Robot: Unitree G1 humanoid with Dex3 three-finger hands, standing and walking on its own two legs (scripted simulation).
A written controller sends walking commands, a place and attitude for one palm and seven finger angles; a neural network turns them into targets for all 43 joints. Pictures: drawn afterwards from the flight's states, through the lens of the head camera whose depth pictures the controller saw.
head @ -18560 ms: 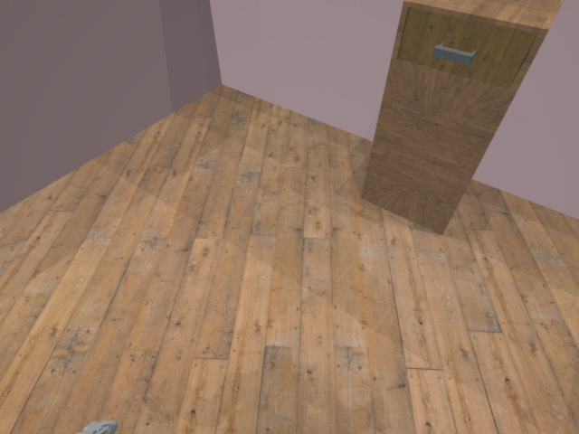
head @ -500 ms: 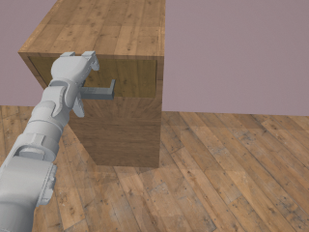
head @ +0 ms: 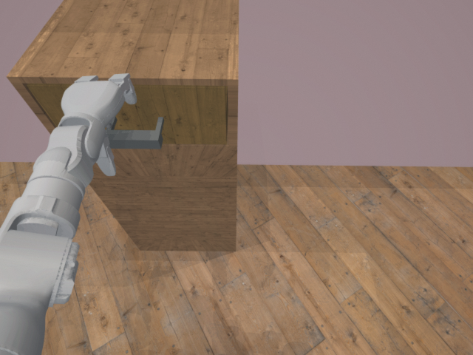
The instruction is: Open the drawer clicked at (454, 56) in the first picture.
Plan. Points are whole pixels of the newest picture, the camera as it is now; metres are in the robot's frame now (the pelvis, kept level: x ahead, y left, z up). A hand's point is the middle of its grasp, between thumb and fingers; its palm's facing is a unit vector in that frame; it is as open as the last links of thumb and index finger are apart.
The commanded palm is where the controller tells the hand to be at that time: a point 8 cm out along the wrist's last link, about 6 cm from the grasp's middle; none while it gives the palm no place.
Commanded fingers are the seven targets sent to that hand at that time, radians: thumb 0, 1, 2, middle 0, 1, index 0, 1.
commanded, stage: re-aim the fingers above the handle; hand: left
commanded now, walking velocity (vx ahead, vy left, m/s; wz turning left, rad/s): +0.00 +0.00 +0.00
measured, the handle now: (134, 130) +0.54 +0.18 +0.04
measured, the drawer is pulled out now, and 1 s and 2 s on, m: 0.00 0.00 0.00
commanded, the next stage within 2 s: lower the fingers behind the handle in 1.34 s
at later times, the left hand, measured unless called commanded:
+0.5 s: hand (109, 125) +0.50 +0.20 +0.10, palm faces -0.02 -0.07 -1.00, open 13.8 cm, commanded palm +0.48 +0.21 +0.16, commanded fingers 0.00 -0.50 0.30 -0.30 -1.20 -0.30 -1.20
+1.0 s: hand (115, 123) +0.50 +0.19 +0.10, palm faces -0.02 -0.05 -1.00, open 13.7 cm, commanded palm +0.48 +0.20 +0.16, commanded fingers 0.00 -0.50 0.30 -0.30 -1.20 -0.30 -1.20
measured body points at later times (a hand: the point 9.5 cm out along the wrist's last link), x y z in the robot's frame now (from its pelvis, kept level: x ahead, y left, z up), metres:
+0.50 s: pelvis +0.00 +0.02 +0.00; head +0.07 +0.01 +0.44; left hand +0.49 +0.21 +0.15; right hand +0.01 -0.25 -0.13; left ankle +0.01 +0.09 -0.71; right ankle -0.05 -0.09 -0.71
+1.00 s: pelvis +0.00 +0.01 +0.00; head +0.06 +0.01 +0.44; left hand +0.49 +0.19 +0.16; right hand +0.00 -0.26 -0.13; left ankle +0.01 +0.09 -0.71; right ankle -0.05 -0.09 -0.71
